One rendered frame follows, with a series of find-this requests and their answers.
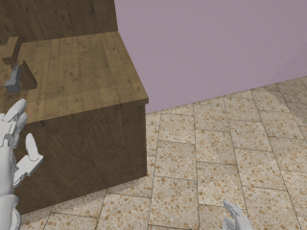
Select counter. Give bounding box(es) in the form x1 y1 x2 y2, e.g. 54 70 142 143
0 0 149 216

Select tap lever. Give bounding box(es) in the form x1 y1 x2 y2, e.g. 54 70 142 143
4 65 22 94

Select left robot forearm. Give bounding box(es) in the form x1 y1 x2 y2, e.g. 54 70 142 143
0 195 22 230

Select robot left hand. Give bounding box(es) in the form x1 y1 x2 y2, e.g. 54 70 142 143
0 99 43 196

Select robot right hand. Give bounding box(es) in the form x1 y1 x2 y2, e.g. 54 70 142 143
220 200 254 230

